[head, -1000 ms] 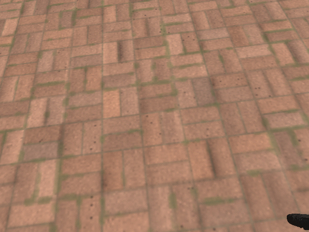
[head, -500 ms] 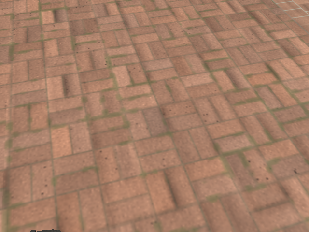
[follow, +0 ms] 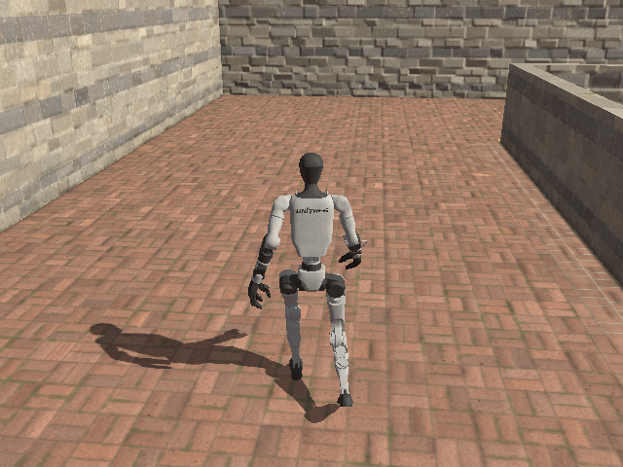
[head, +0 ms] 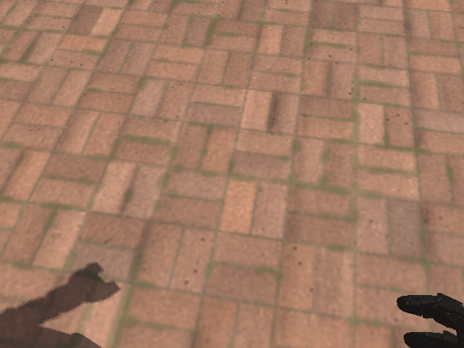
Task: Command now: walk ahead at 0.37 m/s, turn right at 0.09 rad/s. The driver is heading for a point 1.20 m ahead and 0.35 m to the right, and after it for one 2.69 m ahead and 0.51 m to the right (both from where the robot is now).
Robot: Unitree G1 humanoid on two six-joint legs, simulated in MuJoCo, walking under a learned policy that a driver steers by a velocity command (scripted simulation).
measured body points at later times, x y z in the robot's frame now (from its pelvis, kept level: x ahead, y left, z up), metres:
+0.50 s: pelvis +0.16 -0.03 +0.02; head +0.20 -0.07 +0.47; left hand +0.38 +0.21 -0.05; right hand +0.26 -0.34 -0.08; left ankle +0.13 +0.09 -0.66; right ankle +0.19 -0.13 -0.70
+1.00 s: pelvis +0.41 -0.05 +0.03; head +0.42 -0.04 +0.47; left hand +0.60 +0.18 -0.09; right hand +0.45 -0.37 -0.05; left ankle +0.54 +0.01 -0.69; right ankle +0.19 -0.13 -0.70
